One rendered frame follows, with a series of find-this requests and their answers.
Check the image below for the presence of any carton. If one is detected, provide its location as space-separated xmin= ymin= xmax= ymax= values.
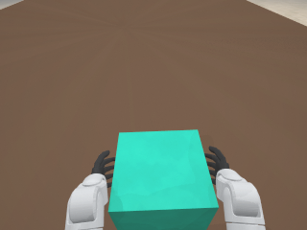
xmin=108 ymin=129 xmax=219 ymax=230

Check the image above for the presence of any robot left hand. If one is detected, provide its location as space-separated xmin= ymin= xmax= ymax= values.
xmin=91 ymin=150 xmax=116 ymax=188

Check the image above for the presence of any robot right hand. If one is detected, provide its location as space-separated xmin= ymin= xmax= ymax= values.
xmin=204 ymin=146 xmax=229 ymax=185

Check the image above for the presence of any left robot forearm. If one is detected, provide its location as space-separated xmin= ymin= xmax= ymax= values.
xmin=64 ymin=173 xmax=108 ymax=230

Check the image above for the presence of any right robot forearm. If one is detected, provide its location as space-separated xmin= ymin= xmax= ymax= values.
xmin=216 ymin=169 xmax=266 ymax=230

